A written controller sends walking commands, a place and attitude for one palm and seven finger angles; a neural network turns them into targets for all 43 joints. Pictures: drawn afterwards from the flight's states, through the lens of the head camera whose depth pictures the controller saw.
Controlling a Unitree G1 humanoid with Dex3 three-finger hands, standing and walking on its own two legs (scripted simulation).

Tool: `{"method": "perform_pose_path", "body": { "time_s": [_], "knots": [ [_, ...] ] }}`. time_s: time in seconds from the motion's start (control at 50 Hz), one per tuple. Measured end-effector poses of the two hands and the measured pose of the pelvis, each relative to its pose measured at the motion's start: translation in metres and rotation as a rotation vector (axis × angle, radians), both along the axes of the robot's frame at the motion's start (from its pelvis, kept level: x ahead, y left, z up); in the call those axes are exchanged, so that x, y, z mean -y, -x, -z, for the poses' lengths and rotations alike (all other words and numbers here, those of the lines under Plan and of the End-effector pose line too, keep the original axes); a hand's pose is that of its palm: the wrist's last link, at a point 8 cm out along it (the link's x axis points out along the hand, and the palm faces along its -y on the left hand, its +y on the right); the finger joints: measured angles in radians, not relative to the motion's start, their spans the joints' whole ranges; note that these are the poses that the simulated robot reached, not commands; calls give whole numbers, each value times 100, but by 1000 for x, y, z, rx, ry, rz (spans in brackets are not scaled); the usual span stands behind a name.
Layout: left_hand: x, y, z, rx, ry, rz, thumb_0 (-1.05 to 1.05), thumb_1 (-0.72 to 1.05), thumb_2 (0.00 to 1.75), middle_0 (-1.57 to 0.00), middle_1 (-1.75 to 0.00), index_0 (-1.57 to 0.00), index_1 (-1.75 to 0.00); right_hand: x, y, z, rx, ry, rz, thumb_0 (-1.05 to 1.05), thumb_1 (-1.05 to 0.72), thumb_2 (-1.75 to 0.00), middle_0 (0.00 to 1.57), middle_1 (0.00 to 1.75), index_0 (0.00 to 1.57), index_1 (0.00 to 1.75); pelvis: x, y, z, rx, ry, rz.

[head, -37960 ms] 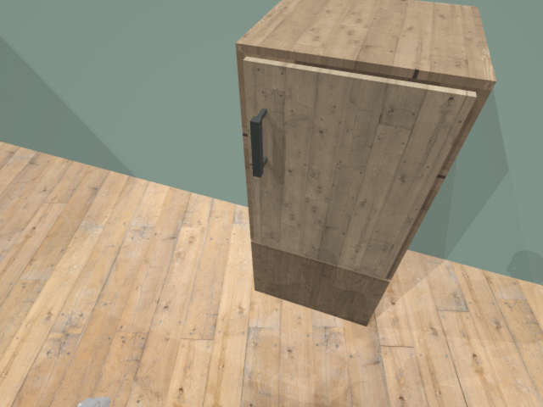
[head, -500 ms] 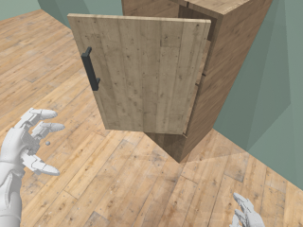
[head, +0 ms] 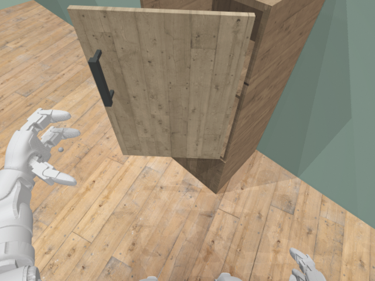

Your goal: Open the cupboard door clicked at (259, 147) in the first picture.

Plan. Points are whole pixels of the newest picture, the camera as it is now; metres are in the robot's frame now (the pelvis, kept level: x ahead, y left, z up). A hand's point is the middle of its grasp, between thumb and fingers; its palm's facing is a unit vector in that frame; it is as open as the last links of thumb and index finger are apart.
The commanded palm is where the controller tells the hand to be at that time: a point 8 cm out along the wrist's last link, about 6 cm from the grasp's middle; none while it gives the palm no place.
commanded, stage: move the hooked fingers beside the handle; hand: left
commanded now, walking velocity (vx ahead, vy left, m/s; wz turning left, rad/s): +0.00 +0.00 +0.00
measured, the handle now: (103, 79) +0.60 +0.25 +0.07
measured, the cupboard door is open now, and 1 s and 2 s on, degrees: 41 41 41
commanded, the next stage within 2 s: slide the fingers in behind the handle in 1.98 s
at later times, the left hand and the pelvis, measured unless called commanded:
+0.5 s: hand (65, 121) +0.43 +0.29 +0.08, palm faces -0.02 -1.00 +0.01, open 13.9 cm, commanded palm +0.41 +0.34 +0.08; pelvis +0.00 +0.01 -0.01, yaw -1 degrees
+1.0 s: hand (74, 99) +0.51 +0.29 +0.08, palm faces -0.04 -1.00 +0.00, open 13.9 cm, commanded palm +0.50 +0.34 +0.07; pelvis +0.01 +0.02 -0.02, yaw -2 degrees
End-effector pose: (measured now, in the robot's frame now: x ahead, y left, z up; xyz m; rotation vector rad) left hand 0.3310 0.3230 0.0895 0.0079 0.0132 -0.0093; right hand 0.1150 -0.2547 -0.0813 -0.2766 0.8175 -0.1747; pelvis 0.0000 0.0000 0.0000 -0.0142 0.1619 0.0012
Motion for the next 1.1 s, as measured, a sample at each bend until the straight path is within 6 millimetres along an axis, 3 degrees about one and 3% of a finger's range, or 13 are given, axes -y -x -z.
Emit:
{"method": "perform_pose_path", "body": {
  "time_s": [0.26, 0.6, 1.1],
  "knots": [
    [-11, -43, 6, -3, 7, 12, -1, -50, 30, -30, -120, -30, -120, 9, 44, 13, -184, 38, 62, 1, -90, -90, 21, 30, 20, 30, -5, 0, 6, -54, 9, 4],
    [-24, -95, 9, -15, 14, 22, -1, -50, 30, -30, -120, -30, -120, 3, 74, 21, -335, 53, 111, 1, -90, -90, 21, 30, 20, 30, -14, -1, 15, -127, 24, 13],
    [-26, -174, 11, -47, 10, 27, -1, -50, 30, -30, -120, -30, -120, -9, 129, 22, -574, 69, 205, 1, -90, -90, 21, 30, 20, 30, -22, -8, 24, -227, 52, 20]
  ]
}}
